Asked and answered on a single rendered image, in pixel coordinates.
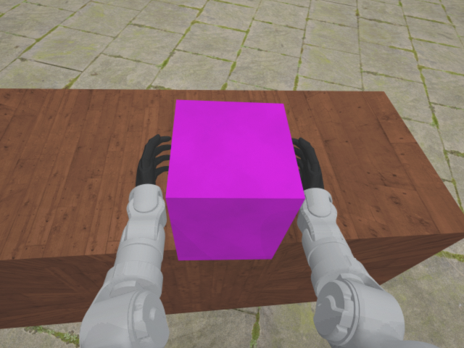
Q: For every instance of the robot right upper arm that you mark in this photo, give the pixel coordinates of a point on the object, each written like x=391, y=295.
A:
x=352, y=315

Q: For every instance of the right robot hand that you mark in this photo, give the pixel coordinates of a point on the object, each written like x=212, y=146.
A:
x=310, y=172

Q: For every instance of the robot left upper arm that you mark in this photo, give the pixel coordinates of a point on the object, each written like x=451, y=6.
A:
x=133, y=320

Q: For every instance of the right robot forearm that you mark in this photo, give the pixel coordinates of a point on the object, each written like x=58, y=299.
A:
x=326, y=250

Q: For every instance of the left robot forearm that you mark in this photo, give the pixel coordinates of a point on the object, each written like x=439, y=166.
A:
x=140, y=252

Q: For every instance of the left robot hand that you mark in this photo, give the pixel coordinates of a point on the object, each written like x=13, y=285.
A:
x=147, y=172

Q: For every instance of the carton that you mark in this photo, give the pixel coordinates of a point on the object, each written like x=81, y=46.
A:
x=233, y=185

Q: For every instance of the pedestal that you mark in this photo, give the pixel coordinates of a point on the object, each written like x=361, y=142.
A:
x=68, y=162

